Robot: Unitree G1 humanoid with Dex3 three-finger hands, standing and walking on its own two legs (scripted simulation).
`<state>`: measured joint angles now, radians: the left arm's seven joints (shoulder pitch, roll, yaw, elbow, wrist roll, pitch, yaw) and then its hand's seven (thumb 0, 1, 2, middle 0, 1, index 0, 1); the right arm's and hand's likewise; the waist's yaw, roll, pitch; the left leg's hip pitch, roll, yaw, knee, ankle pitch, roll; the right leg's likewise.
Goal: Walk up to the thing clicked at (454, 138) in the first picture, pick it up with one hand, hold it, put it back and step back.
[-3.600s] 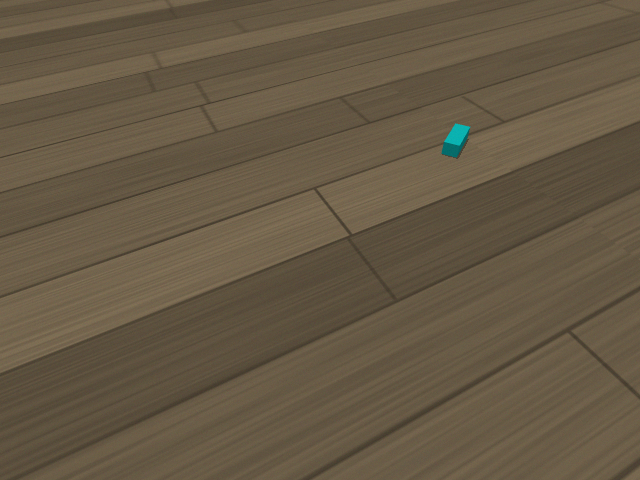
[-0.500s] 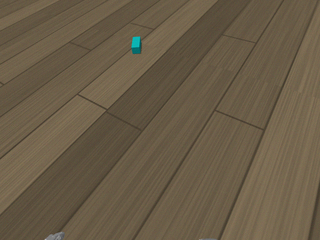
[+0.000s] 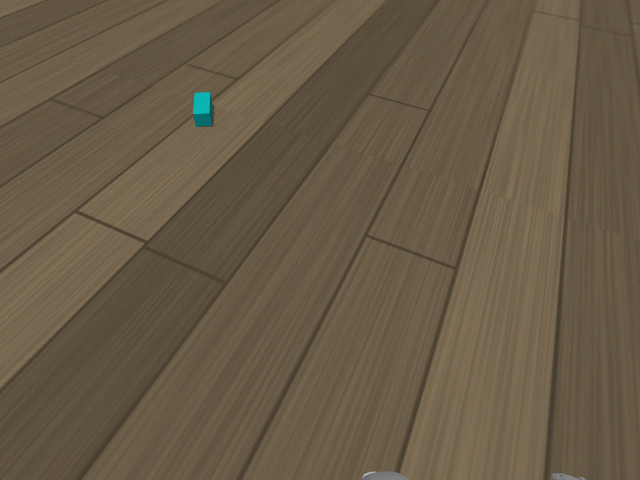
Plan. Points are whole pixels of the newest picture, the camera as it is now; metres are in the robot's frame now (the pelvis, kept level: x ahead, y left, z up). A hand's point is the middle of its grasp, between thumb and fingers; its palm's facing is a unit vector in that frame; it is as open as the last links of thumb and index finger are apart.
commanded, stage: walk up
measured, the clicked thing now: (203, 109) +1.99 +0.57 -0.72
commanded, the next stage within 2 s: stand in 0.98 s
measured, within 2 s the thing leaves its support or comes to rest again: neither
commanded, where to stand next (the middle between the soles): +0.06 -0.01 m, yaw -6 degrees
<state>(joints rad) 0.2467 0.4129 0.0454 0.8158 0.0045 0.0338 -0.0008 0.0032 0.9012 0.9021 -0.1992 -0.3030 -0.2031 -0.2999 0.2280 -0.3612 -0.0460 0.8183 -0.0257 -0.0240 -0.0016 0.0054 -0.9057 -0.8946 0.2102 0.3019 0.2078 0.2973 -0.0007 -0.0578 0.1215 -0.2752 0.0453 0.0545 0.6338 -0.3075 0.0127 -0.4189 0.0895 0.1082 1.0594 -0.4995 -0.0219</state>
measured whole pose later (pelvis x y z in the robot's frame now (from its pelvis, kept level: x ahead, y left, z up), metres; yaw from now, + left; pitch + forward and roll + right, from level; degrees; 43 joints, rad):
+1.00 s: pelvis -0.01 +0.00 +0.01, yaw -9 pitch -3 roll +0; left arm 0.10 0.36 -0.01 1.10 0.00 -0.03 0.00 0.00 0.90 0.90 -0.20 -0.30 -0.20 -0.30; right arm 0.10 -0.37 -0.02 1.09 0.00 0.00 0.02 0.00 -0.91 -0.90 0.21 0.30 0.20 0.30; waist -0.01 0.01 0.06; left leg -0.15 0.05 0.05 0.44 -0.23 -0.03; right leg -0.18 0.01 0.12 0.45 -0.22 0.03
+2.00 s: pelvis +0.00 +0.00 +0.02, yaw -6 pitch -2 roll +0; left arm 0.12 0.36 0.00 1.13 0.01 -0.01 -0.01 0.00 0.90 0.90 -0.20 -0.30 -0.20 -0.30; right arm 0.10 -0.35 -0.02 1.13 -0.01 -0.01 0.01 0.00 -0.91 -0.89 0.21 0.30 0.21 0.30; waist 0.00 0.00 0.06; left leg -0.13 0.03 0.02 0.35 -0.18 -0.02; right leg -0.14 -0.02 0.09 0.35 -0.17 0.04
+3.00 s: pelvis +0.00 +0.00 +0.02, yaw -6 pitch -3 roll +0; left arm 0.13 0.36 -0.01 1.11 0.01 -0.01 0.00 0.00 0.90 0.90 -0.20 -0.30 -0.20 -0.30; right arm 0.11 -0.35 -0.02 1.12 -0.01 0.00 0.01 0.00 -0.91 -0.90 0.21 0.30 0.21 0.30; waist 0.00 0.00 0.05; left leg -0.12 0.03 0.01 0.35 -0.19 -0.02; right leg -0.13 -0.02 0.08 0.34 -0.18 0.04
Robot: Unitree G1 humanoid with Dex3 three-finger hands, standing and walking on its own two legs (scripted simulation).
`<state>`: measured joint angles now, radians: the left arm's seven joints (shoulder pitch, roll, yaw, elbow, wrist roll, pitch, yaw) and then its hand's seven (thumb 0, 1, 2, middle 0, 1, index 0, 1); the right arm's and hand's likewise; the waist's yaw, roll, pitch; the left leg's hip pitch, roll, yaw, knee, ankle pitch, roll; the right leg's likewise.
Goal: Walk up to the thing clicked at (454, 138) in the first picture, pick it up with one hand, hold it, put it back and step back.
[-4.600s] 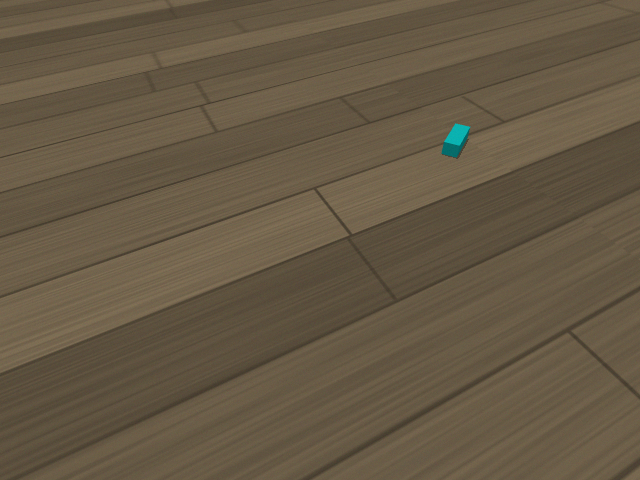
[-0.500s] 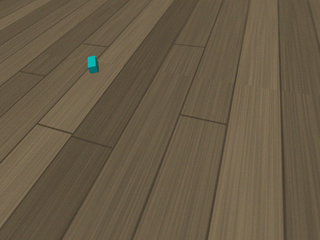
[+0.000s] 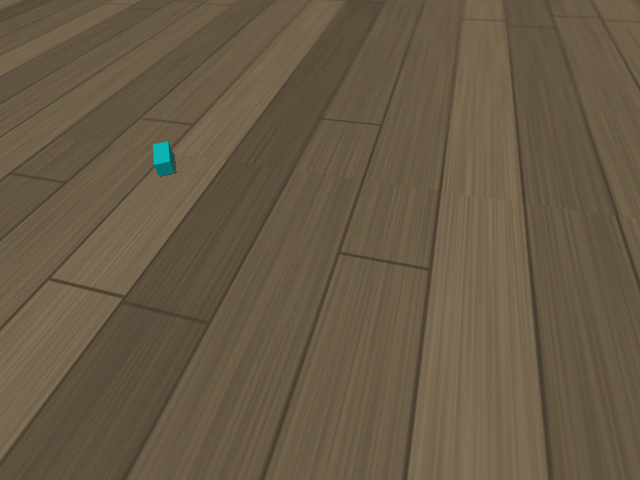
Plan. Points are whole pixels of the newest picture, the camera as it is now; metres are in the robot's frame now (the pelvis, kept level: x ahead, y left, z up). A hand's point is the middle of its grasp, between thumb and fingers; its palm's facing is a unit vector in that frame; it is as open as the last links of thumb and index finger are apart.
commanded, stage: stand
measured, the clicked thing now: (163, 158) +1.89 +0.88 -0.74
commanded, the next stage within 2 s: none
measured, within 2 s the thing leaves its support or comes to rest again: neither
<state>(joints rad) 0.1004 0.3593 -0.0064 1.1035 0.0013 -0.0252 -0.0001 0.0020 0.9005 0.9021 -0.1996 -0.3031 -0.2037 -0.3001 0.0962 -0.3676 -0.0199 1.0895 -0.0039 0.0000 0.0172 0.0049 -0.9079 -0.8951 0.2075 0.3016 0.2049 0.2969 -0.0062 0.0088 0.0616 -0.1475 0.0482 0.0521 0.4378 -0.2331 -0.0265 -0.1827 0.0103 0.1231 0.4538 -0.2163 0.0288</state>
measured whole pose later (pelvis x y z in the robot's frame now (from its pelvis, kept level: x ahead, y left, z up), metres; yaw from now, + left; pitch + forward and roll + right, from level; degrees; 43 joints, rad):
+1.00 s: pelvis +0.00 +0.01 +0.01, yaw +2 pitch -2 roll +0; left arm 0.12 0.36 0.00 1.13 0.01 -0.01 -0.01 0.00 0.90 0.90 -0.20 -0.30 -0.20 -0.30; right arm 0.10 -0.35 -0.02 1.13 -0.01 -0.01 0.01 0.00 -0.91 -0.89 0.21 0.30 0.21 0.30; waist 0.00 0.00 0.06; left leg -0.13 0.03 0.02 0.35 -0.18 -0.02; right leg -0.14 -0.02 0.09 0.35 -0.17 0.04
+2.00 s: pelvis +0.01 +0.00 +0.01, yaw +3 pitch -3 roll +0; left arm 0.13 0.36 -0.01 1.11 0.01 -0.01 0.00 0.00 0.90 0.90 -0.20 -0.30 -0.20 -0.30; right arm 0.11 -0.35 -0.02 1.12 -0.01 0.00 0.01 0.00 -0.91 -0.90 0.21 0.30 0.21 0.30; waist 0.00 0.00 0.05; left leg -0.12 0.03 0.01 0.35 -0.19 -0.02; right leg -0.13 -0.02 0.08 0.34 -0.18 0.04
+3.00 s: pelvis +0.01 +0.01 -0.01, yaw +14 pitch -2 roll -1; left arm 0.09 0.38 0.05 0.98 0.03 0.03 -0.02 0.00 0.90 0.90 -0.20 -0.30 -0.20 -0.30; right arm 0.20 -0.42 -0.08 0.96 -0.01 0.00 0.01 0.00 -0.91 -0.90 0.21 0.30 0.20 0.30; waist 0.00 -0.02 0.10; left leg -0.28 0.00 0.02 0.63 -0.34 0.02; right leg -0.21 -0.10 -0.10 0.60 -0.35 0.04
